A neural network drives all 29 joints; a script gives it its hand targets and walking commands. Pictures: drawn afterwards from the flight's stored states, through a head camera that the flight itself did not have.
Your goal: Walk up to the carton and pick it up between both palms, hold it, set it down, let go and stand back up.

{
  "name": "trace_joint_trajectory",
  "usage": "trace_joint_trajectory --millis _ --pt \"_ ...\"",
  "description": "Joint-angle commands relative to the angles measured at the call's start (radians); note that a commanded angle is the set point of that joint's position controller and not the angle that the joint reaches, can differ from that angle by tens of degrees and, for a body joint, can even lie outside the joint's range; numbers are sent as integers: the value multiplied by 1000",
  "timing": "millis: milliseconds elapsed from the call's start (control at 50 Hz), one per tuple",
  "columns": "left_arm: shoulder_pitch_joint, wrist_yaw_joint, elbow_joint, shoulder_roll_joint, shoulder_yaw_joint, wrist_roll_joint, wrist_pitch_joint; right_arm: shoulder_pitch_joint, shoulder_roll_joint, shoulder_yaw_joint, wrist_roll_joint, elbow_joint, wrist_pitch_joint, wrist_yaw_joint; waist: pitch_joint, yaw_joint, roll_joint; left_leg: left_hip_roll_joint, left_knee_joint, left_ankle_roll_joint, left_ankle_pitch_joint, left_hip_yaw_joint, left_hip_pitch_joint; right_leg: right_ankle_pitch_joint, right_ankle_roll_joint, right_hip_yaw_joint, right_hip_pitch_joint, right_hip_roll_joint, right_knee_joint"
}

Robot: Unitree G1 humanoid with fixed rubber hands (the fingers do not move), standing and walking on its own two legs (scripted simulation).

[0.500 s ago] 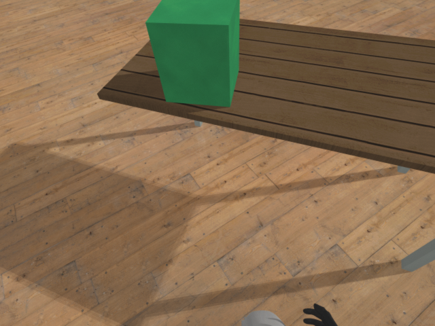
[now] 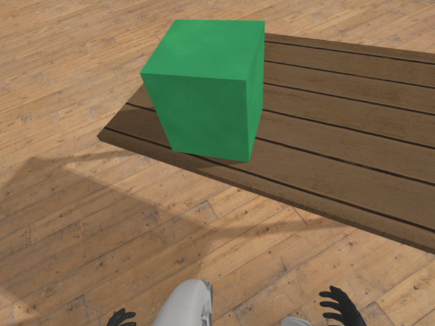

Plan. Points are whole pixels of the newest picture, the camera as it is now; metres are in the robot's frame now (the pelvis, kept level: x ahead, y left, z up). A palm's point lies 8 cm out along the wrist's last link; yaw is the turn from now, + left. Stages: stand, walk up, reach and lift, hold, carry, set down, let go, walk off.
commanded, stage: walk up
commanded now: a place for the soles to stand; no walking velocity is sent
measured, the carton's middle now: (213, 93) +0.60 +0.04 +0.04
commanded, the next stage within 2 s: none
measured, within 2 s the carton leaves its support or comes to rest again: neither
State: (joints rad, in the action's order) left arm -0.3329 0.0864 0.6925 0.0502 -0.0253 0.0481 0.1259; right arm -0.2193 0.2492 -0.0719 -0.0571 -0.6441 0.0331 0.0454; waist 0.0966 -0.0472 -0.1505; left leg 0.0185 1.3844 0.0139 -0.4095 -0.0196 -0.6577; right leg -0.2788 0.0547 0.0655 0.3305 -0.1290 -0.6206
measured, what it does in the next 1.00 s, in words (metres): steps to the left: left foot, then right foot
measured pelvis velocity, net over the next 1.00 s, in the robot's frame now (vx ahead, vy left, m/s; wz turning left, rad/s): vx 0.14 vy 0.22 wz -0.05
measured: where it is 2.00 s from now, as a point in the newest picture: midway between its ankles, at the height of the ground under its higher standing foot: outside the picture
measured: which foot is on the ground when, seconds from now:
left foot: up 0.00-0.20, down 0.22-1.00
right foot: down 0.00-0.24, up 0.26-0.62, down 0.64-0.90, up 0.92-1.00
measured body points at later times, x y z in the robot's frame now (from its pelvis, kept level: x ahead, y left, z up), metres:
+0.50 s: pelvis +0.15 +0.17 +0.00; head +0.19 +0.16 +0.45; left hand +0.28 +0.38 -0.12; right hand +0.26 -0.05 -0.12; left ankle +0.19 +0.23 -0.73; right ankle +0.13 +0.07 -0.66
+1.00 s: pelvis +0.14 +0.22 +0.00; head +0.17 +0.22 +0.45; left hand +0.31 +0.43 -0.12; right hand +0.27 -0.02 -0.11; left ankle +0.19 +0.24 -0.73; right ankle +0.17 +0.09 -0.71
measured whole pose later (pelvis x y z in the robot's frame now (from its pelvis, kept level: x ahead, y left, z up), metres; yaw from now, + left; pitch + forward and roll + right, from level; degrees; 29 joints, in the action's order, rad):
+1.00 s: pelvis +0.14 +0.22 +0.00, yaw -3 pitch -1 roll -1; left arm -0.11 0.05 0.74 0.14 -0.03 0.02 -0.04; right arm -0.21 0.16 -0.04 -0.03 -0.63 0.02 -0.04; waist 0.08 0.02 -0.02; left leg -0.04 0.57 -0.15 -0.25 -0.22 -0.32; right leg -0.45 -0.02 0.00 0.39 0.01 -0.77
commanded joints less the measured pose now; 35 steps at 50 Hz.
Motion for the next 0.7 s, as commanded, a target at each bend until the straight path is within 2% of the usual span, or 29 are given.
trace_joint_trajectory --millis 0,20,40,60,80,120,140,180,200,220,240,260,280,300,320,340,360,380,400,420,440,460,540,580,600,620,640,660,680 --pt "-2 4 -60 168 -56 -11 27 64 -34 9 -11 162 -5 6 -115 22 363 87 -163 32 105 59 -116 316 -217 -217 -150 -223 282" --pt "44 2 -52 190 -62 -12 26 79 -58 22 0 173 -10 14 -51 45 404 113 -287 22 150 69 -87 258 -183 -163 -85 -203 314" --pt "102 -2 -64 199 -67 -11 25 84 -43 20 -6 182 -14 21 -51 66 392 131 -426 24 192 70 -2 206 -140 -90 -48 -171 321" --pt "120 -1 -76 215 -71 -8 22 87 -40 23 -2 180 -18 25 -76 65 379 119 -500 34 205 33 70 163 -122 -52 -47 -161 319" --pt "138 -11 -81 229 -72 -8 16 70 -38 24 9 168 -24 37 -80 78 442 111 -550 37 220 15 126 109 -101 -20 -25 -143 317" --pt "107 -28 -73 277 -87 -7 4 39 -15 22 14 153 -25 43 -135 60 441 103 -597 34 230 -17 253 55 -97 -43 -20 -198 293" --pt "88 -33 -60 272 -88 -3 -6 43 -9 18 13 149 -24 38 -133 70 403 85 -659 26 214 -35 290 66 -82 -69 -30 -204 245" --pt "43 -48 -60 249 -75 -8 -25 7 26 0 -3 121 -36 34 -141 87 222 46 -710 27 260 -84 374 -23 -29 -13 6 -142 89" --pt "-16 -55 -46 210 -63 2 -35 -72 23 -2 -9 91 -51 31 -183 105 83 50 -742 24 257 -51 472 -46 5 25 16 -84 -88" --pt "-72 -65 -41 139 -40 -1 -42 -124 57 -3 -12 70 -68 26 -220 111 -154 168 -864 -14 311 133 506 -220 41 57 56 28 -323" --pt "-63 -60 -43 100 -24 -4 -59 -149 95 1 -8 77 -70 9 -199 118 -253 256 -952 -60 381 330 548 -427 39 -40 164 100 -503" --pt "-110 -48 -86 130 -34 -20 -76 -165 181 -22 -5 89 -61 -8 -236 106 -322 324 -1053 -170 335 511 542 -404 32 -95 198 124 -569" --pt "-56 -42 -87 163 -38 -18 -80 -106 148 -21 -3 105 -52 -14 -209 103 -262 319 -1093 -199 206 517 516 -351 28 -112 227 98 -644" --pt "-8 -39 -90 161 -31 -20 -77 -60 107 -11 0 126 -49 -23 -186 110 -206 285 -1088 -203 252 448 489 -321 8 -130 247 97 -691" --pt "15 -41 -67 175 -30 -26 -75 2 80 2 0 145 -44 -32 -165 84 -149 241 -1033 -180 335 310 474 -289 -7 -137 223 81 -699" --pt "-28 -35 -57 171 -27 -30 -76 22 53 4 5 146 -50 -35 -183 56 -181 248 -1002 -173 473 284 481 -245 -14 -131 210 81 -697" --pt "-34 -25 -56 170 -26 -29 -75 29 42 9 2 147 -52 -35 -180 44 -154 247 -984 -202 557 247 482 -220 -26 -130 207 72 -677" --pt "-14 -19 -57 178 -27 -28 -75 5 12 15 10 150 -57 -34 -202 57 -106 261 -975 -237 615 279 486 -223 -38 -124 207 85 -678" --pt "94 -10 -74 149 -24 -22 -78 -24 -8 9 31 137 -65 -35 -175 95 92 289 -964 -292 661 248 469 -307 -22 -95 214 57 -583" --pt "118 -10 -86 125 -12 -30 -77 -51 -3 10 24 123 -72 -43 -177 92 156 301 -961 -310 715 240 479 -319 -26 -95 212 67 -531" --pt "124 -14 -91 105 -2 -32 -82 -55 7 9 15 113 -79 -53 -180 86 180 322 -958 -322 749 230 491 -312 -29 -93 209 72 -475" --pt "125 -23 -96 93 4 -26 -85 -74 10 9 9 99 -85 -63 -196 81 198 337 -963 -312 755 237 504 -294 -34 -96 189 70 -393" --pt "125 -32 -73 79 3 -26 -98 -12 36 4 23 87 -72 -78 -214 54 97 288 -919 -206 810 130 457 -87 -73 -35 10 102 -154" --pt "134 -30 -82 91 -5 -24 -99 14 44 11 40 83 -57 -79 -193 28 108 263 -873 -151 749 88 389 83 -108 -35 -84 106 -6" --pt "148 -28 -99 117 -9 -24 -94 31 56 13 49 81 -51 -75 -178 18 126 248 -851 -112 678 75 338 226 -138 -87 -127 72 75" --pt "125 -29 -95 147 -16 -11 -89 -17 35 23 57 69 -52 -67 -221 32 192 204 -811 -61 477 48 270 350 -191 -237 -214 -33 85" --pt "151 -29 -107 203 -35 -20 -86 -51 21 29 53 66 -41 -67 -203 62 239 89 -688 -4 168 -28 264 383 -308 -425 -149 -198 142" --pt "197 -36 -99 228 -49 -55 -91 -36 0 31 40 59 -20 -79 -171 71 267 37 -637 -3 -12 -43 374 365 -376 -432 11 -239 187" --pt "232 -40 -105 208 -42 -65 -92 2 -3 28 25 66 -9 -80 -151 67 289 24 -630 -20 -56 -16 370 329 -361 -431 26 -211 204"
